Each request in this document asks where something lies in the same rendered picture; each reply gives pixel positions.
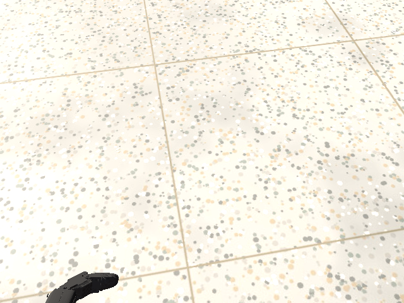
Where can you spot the left robot hand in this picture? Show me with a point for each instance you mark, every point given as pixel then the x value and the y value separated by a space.
pixel 82 285

